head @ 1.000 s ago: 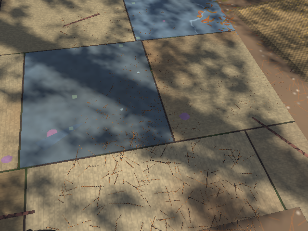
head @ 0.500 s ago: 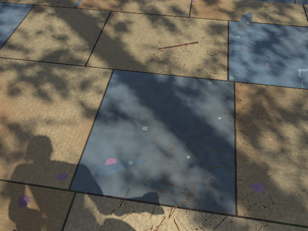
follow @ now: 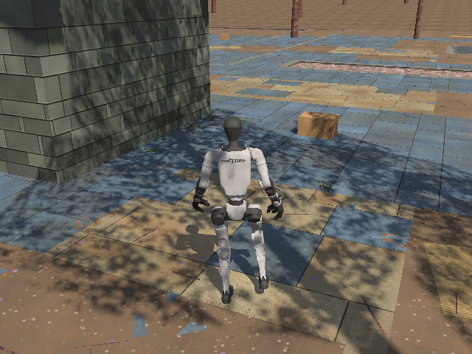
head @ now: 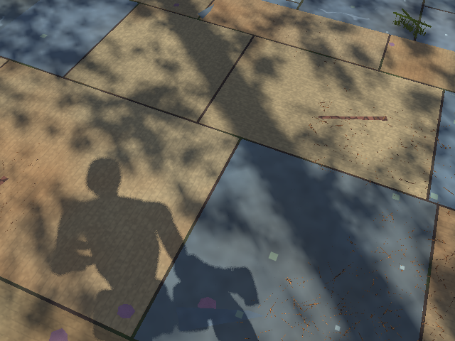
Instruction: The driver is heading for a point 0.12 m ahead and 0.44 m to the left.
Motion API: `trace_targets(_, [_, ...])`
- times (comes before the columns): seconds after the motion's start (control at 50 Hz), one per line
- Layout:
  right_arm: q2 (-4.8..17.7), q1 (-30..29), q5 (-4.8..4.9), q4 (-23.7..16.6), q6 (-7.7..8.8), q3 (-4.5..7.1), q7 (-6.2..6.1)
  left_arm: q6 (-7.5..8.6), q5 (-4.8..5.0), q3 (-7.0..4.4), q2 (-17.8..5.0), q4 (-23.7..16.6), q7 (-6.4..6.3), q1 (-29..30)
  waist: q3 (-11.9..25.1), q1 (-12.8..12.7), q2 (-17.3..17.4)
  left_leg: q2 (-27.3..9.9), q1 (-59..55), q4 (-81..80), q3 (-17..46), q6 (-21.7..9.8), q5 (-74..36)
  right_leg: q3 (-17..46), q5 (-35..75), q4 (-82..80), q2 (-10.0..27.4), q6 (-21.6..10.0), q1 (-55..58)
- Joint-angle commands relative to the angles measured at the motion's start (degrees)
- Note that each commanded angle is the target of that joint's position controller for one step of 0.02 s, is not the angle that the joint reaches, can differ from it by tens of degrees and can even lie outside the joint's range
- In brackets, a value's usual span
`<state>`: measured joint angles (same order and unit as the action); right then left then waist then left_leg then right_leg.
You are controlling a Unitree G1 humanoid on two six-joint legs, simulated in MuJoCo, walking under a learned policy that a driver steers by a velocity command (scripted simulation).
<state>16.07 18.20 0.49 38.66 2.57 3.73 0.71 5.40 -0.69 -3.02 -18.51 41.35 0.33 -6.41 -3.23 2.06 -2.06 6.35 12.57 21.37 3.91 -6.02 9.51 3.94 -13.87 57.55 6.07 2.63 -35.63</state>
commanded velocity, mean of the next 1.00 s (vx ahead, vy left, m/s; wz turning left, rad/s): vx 0.47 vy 0.00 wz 0.60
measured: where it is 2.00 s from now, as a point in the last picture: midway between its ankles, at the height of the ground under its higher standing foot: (156, 278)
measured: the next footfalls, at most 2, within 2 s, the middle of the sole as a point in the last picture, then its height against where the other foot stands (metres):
right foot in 0.26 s outside the picture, level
left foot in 0.76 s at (147, 317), level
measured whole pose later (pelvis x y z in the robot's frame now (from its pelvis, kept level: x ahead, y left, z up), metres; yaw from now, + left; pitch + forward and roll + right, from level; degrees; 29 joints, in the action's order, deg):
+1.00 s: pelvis +0.51 +0.12 +0.00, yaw +36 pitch +2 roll -1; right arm 17.1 14.8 0.2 37.9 1.5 4.0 0.4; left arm 4.2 -0.8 -2.9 -19.0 40.4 -0.5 -5.4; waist -5.0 1.7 -1.9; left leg 6.1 15.7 23.3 3.9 -5.4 8.8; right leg 3.5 -18.4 59.1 4.8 3.9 -36.2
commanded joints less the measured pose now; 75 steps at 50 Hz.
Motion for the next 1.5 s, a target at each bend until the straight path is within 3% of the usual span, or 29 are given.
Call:
trace_targets(0.02, [9.96, -2.14, 0.21, -3.73, 1.1, 2.69, -1.34, -0.15, -0.35, -0.8, -3.28, -3.64, -0.15, 1.69, 3.16, -1.39, 4.78, -12.37, 0.66, -8.67, 11.91, -9.51, -12.68, -0.95, 10.03, -9.89, -1.37, 1.97, 0.05])
trace_targets(0.14, [10.26, 3.02, 1.02, -0.53, 0.31, 2.85, -1.89, 0.91, 0.93, -0.56, -3.35, -6.5, 1.18, 10.93, 1.92, 2.22, 6.52, -12.31, -0.49, -4.63, 15.16, -6.28, -3.89, 0.13, 19.36, -26.77, -5.43, 0.87, 6.43])
trace_targets(0.24, [8.21, 1.82, 0.79, -0.25, -0.7, 2.38, -2.1, 2.03, 0.77, -2.62, -6.75, -4.5, 1.04, 1.02, 5.72, -3.55, 9.25, -11.56, -4.67, 7.89, 19.56, -3.08, -10.63, -0.69, 10.82, -32.31, -6.02, -3.94, 20.07])
trace_targets(0.26, [5.11, 1.57, 0.18, -1.17, -0.55, 1.18, -1.8, 2.32, -0.25, -3.44, -9.24, -3.72, 0.62, -6.85, 13.21, -7.12, 5.81, -8.39, 0.81, 21.24, 16.09, -1.0, -7.33, 5.31, 9.91, -30.47, 1.08, -7.41, 34.54])
trace_targets(0.28, [1.52, 9.19, 1.36, -2.23, -0.14, 0.05, -1.84, 1.7, -1.14, -4.72, -14.07, -2.24, 0.39, -14.06, 22.63, -5.56, -10.18, 0.16, 20.66, 41.6, 7.74, 3.89, 14.81, 29.31, -0.36, -33.49, 14.93, -16.74, 56.46])
trace_targets(0.3, [5.61, 10.38, 1.89, -1.94, 0.18, 0.31, -1.95, 1.26, 0.68, -4.11, -10.64, -1.71, 0.89, -14.73, 22.42, -5.52, -14.69, -2.77, 30.39, 51.53, 7.52, 4.88, 24.3, 43.49, -14.8, -38.85, 19.13, -18.53, 57.72])
trace_targets(0.32, [9.94, 4.78, 1.92, -1.78, -0.05, 1.51, -1.92, 0.89, 1.02, -2.97, -6.3, -2.57, 0.58, -11.83, 13.93, -6.99, -7.67, -5.64, 33.33, 54.89, 7.52, 5.42, 19.27, 35.87, -18.39, -40.59, 16.77, -15.99, 50.59])
trace_targets(0.34, [10.55, 0.26, 1.25, -2.62, -0.36, 1.75, -1.97, 0.34, 0.52, -2.44, -4.92, -2.94, 0.27, -8.95, 8.73, -6.67, -3.3, -7.68, 32.23, 54.45, 4.96, 5.64, 14.98, 27.25, -12.82, -41.1, 14.36, -13.89, 43.1])
trace_targets(0.4, [7.34, -2.03, 1.03, -3.56, -0.86, 1.79, -1.3, 0.37, -0.17, -1.56, -2.56, -1.75, -0.07, -5.54, 2.49, -3.48, -4.23, -11.69, 26.42, 47.56, 3.66, 5.33, 9.36, 12.44, 1.55, -45.38, 8.83, -12.16, 30.01])
trace_targets(0.46, [4.4, -3.74, 0.95, -4.7, -1.62, 1.07, -1.05, 1.07, 0.56, -2.22, -4.02, -0.17, 0.0, -6.17, 1.46, -3.11, -3.34, -12.84, 27.56, 42.22, 2.28, 5.89, 7.05, 5.7, 8.86, -48.39, 9.19, -13.66, 28.64])
trace_targets(0.66, [2.93, -17.65, 1.09, -8.61, -0.65, 0.08, 2.09, -0.81, 1.73, -3.52, -8.98, 3.61, -0.45, -10.54, -1.45, -6.94, -1.31, -11.1, 24.42, 16.48, -4.56, 4.12, -9.11, -10.96, 20.7, -48.12, 9.18, -10.55, 36.61])
trace_targets(0.72, [5.62, -15.53, 0.56, -9.2, -1.04, 1.45, 2.51, -1.97, 2.65, -4.25, -11.42, 3.87, -0.82, -10.55, 1.35, -3.77, -3.3, -6.83, 17.56, 14.31, -8.5, 0.92, -0.56, -14.01, 44.05, -39.07, 9.91, -8.95, 40.86])
trace_targets(0.76, [10.39, -0.67, 0.7, -5.39, -1.53, 4.34, 1.83, -2.73, 2.93, -4.02, -11.19, 3.4, -1.34, -9.63, 9.31, 4.81, -2.18, -2.3, -3.59, 9.86, -9.89, -2.95, -2.3, -16.91, 51.06, -18.86, 7.53, -6.46, 34.77])
trace_targets(0.78, [15.03, 8.16, 1.12, -3.27, -2.22, 6.06, 0.57, -2.46, 0.93, -2.59, -7.73, 2.36, -1.44, -11.15, 14.52, 7.64, 5.46, -10.0, -21.38, 9.2, 3.21, -6.49, -1.9, -16.8, 27.87, -0.58, 4.92, -3.92, 19.46])
trace_targets(0.8, [20.31, 4.79, 1.46, -4.44, -1.45, 6.19, 0.54, -0.89, -0.5, -0.15, -0.75, -1.44, -0.61, -15.17, 20.64, -0.04, 18.38, -23.31, -35.71, 2.13, 36.87, -17.2, 11.63, -9.36, -20.42, 17.37, -6.94, -1.17, -3.71])
trace_targets(0.82, [15.04, 5.07, 0.86, -6.03, -0.47, 4.66, 0.91, 0.9, 1.55, -1.11, -6.31, -1.97, -0.04, -7.89, 22.62, 4.7, 10.72, -25.01, -35.12, -3.61, 41.51, -16.56, 10.22, 0.79, -20.09, 21.85, -5.93, -1.73, -9.19])
trace_targets(0.84, [12.56, 2.37, 0.13, -5.67, 0.36, 3.7, 1.05, 1.8, 3.02, -1.53, -8.02, -3.62, 0.2, -3.75, 14.66, 4.18, 8.6, -23.57, -28.62, -3.44, 32.12, -14.32, -1.87, 0.4, -14.76, 20.17, -3.95, -2.48, -11.55])
trace_targets(0.88, [10.04, -4.47, 0.31, -6.33, 0.58, 2.99, 0.77, 1.8, 0.47, -1.68, -7.67, -2.33, -0.69, -4.74, 8.28, -0.91, 2.92, -18.87, -13.44, -1.86, 19.06, -11.12, -23.32, 0.12, -8.88, 11.79, -0.21, -1.51, -4.75])
trace_targets(0.98, [11.09, -7.22, -0.44, -5.47, -0.11, 3.12, -1.06, -1.61, -0.42, -1.09, -4.69, -2.24, -1.13, -5.69, 7.64, -4.33, 4.37, -14.4, 1.25, -2.9, 10.31, -10.52, -39.06, -1.75, -2.51, 0.61, -2.25, 2.32, 3.84])
trace_targets(1.14, [9.77, -3.99, 0.25, -2.44, -2.99, 2.55, -2.94, -1.99, 0.29, -0.59, -4.29, -4.48, 0.19, 3.69, 9.4, -0.24, 7.91, -12.68, -1.99, 4.26, 13.76, -4.89, -25.42, -0.16, 10.88, -22.34, -6.82, 1.7, 9.48])
trace_targets(1.2, [7.95, -5.88, 0.14, -2.24, -2.87, 1.65, -2.92, -1.04, -0.38, -1.25, -4.92, -4.07, 0.47, 0.75, 8.43, -2.85, 9.14, -11.88, -3.4, 10.43, 16.76, -2.71, -20.79, -0.85, 14.45, -31.37, -6.25, -1.89, 15.36])
trace_targets(1.22, [6.02, -4.6, -0.43, -2.36, -2.5, 1.03, -2.82, -0.49, -1.3, -1.51, -6.55, -4.36, 0.17, -0.12, 10.08, -2.76, 6.35, -8.29, -1.52, 15.27, 15.03, -0.26, -15.73, 2.26, 29.82, -33.7, -1.84, -4.28, 22.24])
trace_targets(1.24, [3.97, 1.07, -1.43, -2.23, -1.93, 0.3, -2.77, -0.53, -2.74, -1.71, -9.54, -5.2, -0.35, -0.95, 14.61, 0.02, -3.91, -2.84, 6.34, 25.2, 10.79, 2.93, 6.01, 12.17, 53.91, -30.49, 8.8, -10.81, 34.59])
trace_targets(1.26, [5.41, 5.07, -0.69, -1.17, -2.15, 0.27, -2.81, -1.38, -2.74, -1.39, -6.71, -3.58, -0.25, -3.85, 18.65, -0.18, -13.09, 0.39, 12.68, 34.76, 8.07, 6.63, 30.64, 25.61, 53.57, -32.77, 17.59, -20.8, 39.08])
trace_targets(1.28, [9.65, 4.4, -0.34, -0.21, -2.96, 1.29, -2.88, -1.81, -0.73, -0.5, -3.91, -3.63, 0.11, -3.4, 17.13, -0.73, -8.2, -2.3, 14.58, 40.05, 8.67, 8.53, 30.97, 28.54, 39.86, -34.53, 17.45, -21.48, 36.69])
trace_targets(1.32, [9.96, -1.73, 0.07, 0.11, -5.16, 1.96, -3.41, -2.72, -0.04, -0.14, -3.28, -3.56, 0.19, -1.13, 10.86, -1.84, -3.06, -3.86, 17.15, 44.24, 6.65, 10.52, 25.82, 20.82, 22.06, -36.46, 11.77, -17.14, 30.93])
trace_targets(1.36, [7.63, -2.57, -0.03, 0.37, -6.21, 1.5, -3.44, -3.56, -0.26, -0.07, -3.77, -3.61, 0.03, 2.57, 6.97, -0.47, -4.31, -5.94, 12.96, 37.38, 4.7, 11.1, 21.49, 14.64, 11.93, -39.76, 7.79, -14.42, 22.85])
trace_targets(1.42, [3.37, -3.07, -0.39, 1.67, -5.41, 0.02, -3.1, -4.39, -0.34, -0.18, -3.36, -2.65, -0.19, 2.63, 7.8, -1.43, -7.62, -6.26, 4.89, 21.99, -0.01, 11.0, 17.22, 8.11, 12.09, -39.79, 3.64, -13.16, 21.35])
trace_targets(1.5, [4.21, -2.39, -0.78, 3.9, -4.78, 0.3, -2.38, -4.73, 0.73, 0.17, -3.15, -1.09, -0.32, 0.51, 9.02, -0.86, -6.23, -5.82, -5.02, 2.97, -1.69, 7.96, 0.68, 7.33, 3.51, -37.87, 3.03, -11.2, 20.15])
